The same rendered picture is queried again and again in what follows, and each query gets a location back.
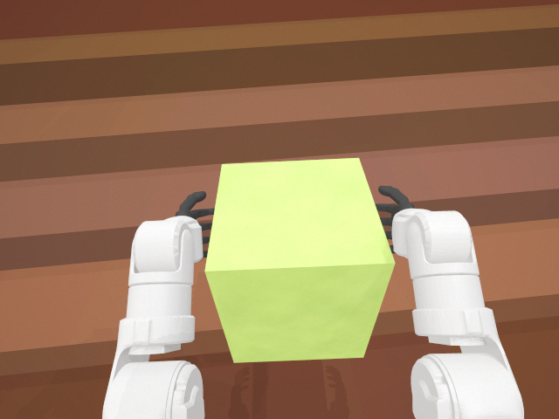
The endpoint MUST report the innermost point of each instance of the right robot hand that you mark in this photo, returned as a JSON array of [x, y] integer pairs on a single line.
[[400, 199]]

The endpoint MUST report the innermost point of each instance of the right robot forearm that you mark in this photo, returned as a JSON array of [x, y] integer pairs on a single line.
[[443, 265]]

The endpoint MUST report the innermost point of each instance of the left robot forearm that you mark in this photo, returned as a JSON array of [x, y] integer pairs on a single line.
[[159, 295]]

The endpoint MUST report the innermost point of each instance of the left robot hand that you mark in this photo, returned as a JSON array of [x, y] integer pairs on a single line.
[[188, 204]]

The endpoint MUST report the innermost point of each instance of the robot left upper arm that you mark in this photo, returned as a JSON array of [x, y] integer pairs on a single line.
[[156, 390]]

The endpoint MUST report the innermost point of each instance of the carton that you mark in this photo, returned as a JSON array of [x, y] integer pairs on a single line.
[[298, 261]]

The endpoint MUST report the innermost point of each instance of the robot right upper arm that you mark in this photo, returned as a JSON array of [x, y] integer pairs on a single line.
[[463, 386]]

